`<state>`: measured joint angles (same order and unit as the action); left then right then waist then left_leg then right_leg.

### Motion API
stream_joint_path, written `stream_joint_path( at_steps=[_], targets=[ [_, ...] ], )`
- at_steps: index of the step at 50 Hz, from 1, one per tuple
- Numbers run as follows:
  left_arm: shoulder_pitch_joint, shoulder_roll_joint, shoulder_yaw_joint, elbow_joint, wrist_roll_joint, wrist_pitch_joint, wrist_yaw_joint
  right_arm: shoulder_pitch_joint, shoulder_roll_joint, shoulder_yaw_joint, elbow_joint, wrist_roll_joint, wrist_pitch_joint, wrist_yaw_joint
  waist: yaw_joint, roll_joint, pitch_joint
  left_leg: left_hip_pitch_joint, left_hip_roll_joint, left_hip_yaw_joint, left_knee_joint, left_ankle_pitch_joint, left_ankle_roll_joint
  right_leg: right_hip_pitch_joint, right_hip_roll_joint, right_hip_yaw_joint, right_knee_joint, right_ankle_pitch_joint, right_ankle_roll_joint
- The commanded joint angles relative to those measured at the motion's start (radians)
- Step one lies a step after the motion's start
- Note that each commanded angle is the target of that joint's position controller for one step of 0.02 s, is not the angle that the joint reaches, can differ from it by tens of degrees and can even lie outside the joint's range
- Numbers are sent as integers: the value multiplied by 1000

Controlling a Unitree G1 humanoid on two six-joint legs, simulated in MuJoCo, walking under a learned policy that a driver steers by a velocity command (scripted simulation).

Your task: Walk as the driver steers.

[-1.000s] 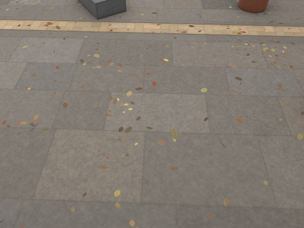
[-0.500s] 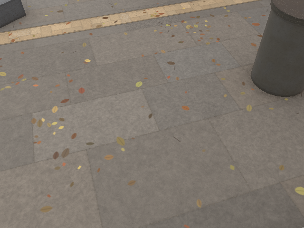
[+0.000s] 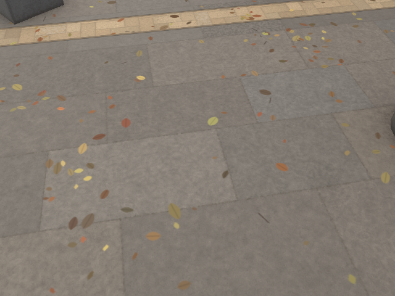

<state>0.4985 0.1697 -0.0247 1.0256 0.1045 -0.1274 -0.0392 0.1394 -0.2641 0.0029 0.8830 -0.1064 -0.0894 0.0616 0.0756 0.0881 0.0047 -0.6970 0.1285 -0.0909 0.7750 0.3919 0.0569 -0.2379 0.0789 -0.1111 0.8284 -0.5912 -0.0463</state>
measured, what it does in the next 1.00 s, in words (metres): goes down: left foot 0.18 m lower, then right foot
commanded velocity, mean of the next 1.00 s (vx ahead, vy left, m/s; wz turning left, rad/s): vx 0.50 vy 0.00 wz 0.14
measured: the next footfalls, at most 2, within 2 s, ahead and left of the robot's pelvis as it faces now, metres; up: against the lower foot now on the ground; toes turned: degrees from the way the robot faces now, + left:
left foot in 0.16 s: +0.28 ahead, +0.16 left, -0.18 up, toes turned +3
right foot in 0.58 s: +0.51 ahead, -0.08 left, -0.18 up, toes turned +0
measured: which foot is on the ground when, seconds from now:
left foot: up 0.00-0.14, down 0.16-0.60, up 0.62-1.00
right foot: down 0.00-0.16, up 0.18-0.56, down 0.58-1.00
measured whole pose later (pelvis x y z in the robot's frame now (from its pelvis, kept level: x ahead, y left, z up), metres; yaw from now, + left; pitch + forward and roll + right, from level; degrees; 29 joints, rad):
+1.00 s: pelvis +0.57 +0.02 -0.13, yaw +11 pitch +3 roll -1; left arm 0.34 0.19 0.08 1.02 0.00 -0.09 0.03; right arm 0.05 -0.23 -0.09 0.87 0.02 -0.03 0.02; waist 0.06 0.04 -0.01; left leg -0.73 0.06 -0.05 0.70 0.09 0.06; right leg 0.02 0.02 -0.21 0.23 -0.31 -0.03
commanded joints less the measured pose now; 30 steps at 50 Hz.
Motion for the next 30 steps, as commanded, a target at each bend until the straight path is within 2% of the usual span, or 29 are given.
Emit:
stream_joint_path(
  at_steps=[1,2,3,4,5,6,7,8,9,10,11,12,13,14,15,16,17,18,19,20,21,24,25,26,27,28,29,30],
  targets=[
    [-85,103,3,-87,-14,-24,-3,-5,-96,-8,-59,-7,11,-8,-76,-80,144,195,11,4,-108,-6,-30,-284,-281,277,-137,167,-177],
    [29,90,-1,-52,-20,-19,9,-105,-92,-1,-78,-7,9,-9,-5,-69,164,83,30,-11,-222,-7,-38,-121,-302,328,-74,132,-177],
    [94,100,1,-30,-30,-7,26,-174,-69,13,-95,-10,11,-5,44,-72,176,4,42,-20,-350,-15,-36,19,-304,368,-27,123,-170],
    [-1,177,58,-32,-188,49,92,-273,-48,-15,-143,222,8,3,60,-87,211,10,1,-35,-383,12,-33,-43,-250,374,26,285,-149],
    [8,198,67,-26,-174,73,111,-249,-40,-7,-130,237,10,8,46,-74,184,47,4,-19,-422,14,-20,-6,-262,343,93,364,-137],
    [36,177,73,-8,-149,89,112,-193,-38,-16,-110,213,12,15,36,-58,150,142,-7,21,-460,-23,1,-5,-256,327,165,458,-131],
    [35,153,80,11,-126,92,105,18,-63,-40,-35,182,19,14,-47,-50,53,399,5,22,-477,34,42,-80,-234,311,343,428,-115],
    [57,94,78,36,-114,74,91,255,-131,-78,57,157,29,3,-130,37,-62,713,-1,75,-413,247,66,-234,-124,223,643,277,-64],
    [119,-1,65,56,-133,52,63,478,-158,-88,127,133,33,-4,-197,221,-231,1186,110,24,-109,486,153,-615,30,173,1119,-312,6],
    [77,67,64,-18,-187,24,56,507,-200,-101,131,149,35,-14,-236,272,-373,1329,232,-166,-18,270,243,-855,-15,238,1365,-314,28],
    [-57,90,64,-94,-200,3,58,522,-197,-106,122,155,47,-26,-280,247,-417,1351,296,-324,-151,-172,300,-1032,-45,245,1378,-240,21],
    [-168,64,56,-151,-208,-3,71,442,-200,-106,114,132,55,-43,-229,72,-353,1200,330,-444,-330,-605,295,-1078,-117,187,1184,-46,19],
    [-237,56,56,-165,-193,17,96,281,-146,-89,70,110,54,-54,-170,-71,-247,971,330,-517,-448,-744,290,-1025,-154,129,1123,56,32],
    [-259,69,68,-177,-189,37,106,165,-97,-69,48,88,27,-59,-103,-100,-160,749,350,-545,-440,-697,265,-944,-191,206,920,224,13],
    [-258,57,69,-170,-160,52,104,77,-42,-49,42,81,15,-52,-52,-112,-78,534,309,-484,-433,-647,241,-858,-215,220,858,262,9],
    [-256,38,74,-177,-136,63,99,-10,-34,-40,25,85,11,-52,-4,-88,31,270,207,-291,-482,-551,194,-705,-221,215,626,326,27],
    [-238,34,82,-184,-114,59,97,-19,-55,-49,22,86,13,-63,8,-26,26,171,104,-151,-521,-524,173,-546,-204,185,420,410,41],
    [-251,35,82,-187,-101,52,91,-1,-79,-57,28,93,9,-80,2,14,1,134,65,-70,-527,-446,163,-421,-194,157,245,516,55],
    [-282,49,87,-197,-105,47,83,23,-87,-61,34,108,7,-93,-7,31,-34,132,42,-23,-522,-400,154,-316,-179,148,125,632,65],
    [-323,45,85,-202,-114,46,75,55,-96,-68,43,123,6,-97,-23,21,-51,172,52,-20,-527,-396,160,-274,-159,134,29,679,73],
    [-367,48,82,-215,-122,47,67,78,-119,-81,45,137,3,-100,-42,1,-42,228,77,-41,-538,-413,165,-269,-153,136,-51,693,74],
    [-504,71,84,-251,-134,57,49,161,-102,-99,70,148,11,-97,-97,-29,18,429,128,-93,-528,-490,160,-362,-150,139,-190,594,43],
    [-539,80,85,-261,-134,53,44,198,-97,-102,83,149,14,-95,-115,-42,34,471,138,-101,-513,-495,152,-368,-141,127,-228,571,27],
    [-555,83,88,-265,-127,49,39,217,-100,-107,90,150,18,-92,-118,-32,31,507,137,-102,-494,-481,141,-346,-129,111,-261,524,10],
    [-534,94,95,-259,-124,46,36,229,-100,-109,96,152,21,-88,-103,-28,20,528,127,-90,-460,-443,126,-293,-112,91,-291,481,-8],
    [-470,115,107,-235,-118,46,36,220,-97,-108,94,149,24,-85,-67,-25,-13,537,91,-60,-380,-314,107,-189,-82,62,-322,463,-30],
    [-318,161,131,-189,-109,43,40,208,-72,-101,87,144,21,-80,-3,-56,-104,461,31,-9,-186,-197,80,42,-103,103,-302,511,-63],
    [-121,256,159,-152,-104,40,45,198,-19,-86,59,120,10,-75,58,-212,-242,185,-71,79,183,-427,18,397,-310,353,-296,617,-147]
  ],
)
Keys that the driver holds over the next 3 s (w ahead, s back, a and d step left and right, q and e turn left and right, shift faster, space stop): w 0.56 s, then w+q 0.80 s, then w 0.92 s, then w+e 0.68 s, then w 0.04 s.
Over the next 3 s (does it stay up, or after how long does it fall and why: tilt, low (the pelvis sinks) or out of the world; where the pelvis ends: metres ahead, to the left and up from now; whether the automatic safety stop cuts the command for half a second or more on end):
stays up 1.57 0.42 -0.12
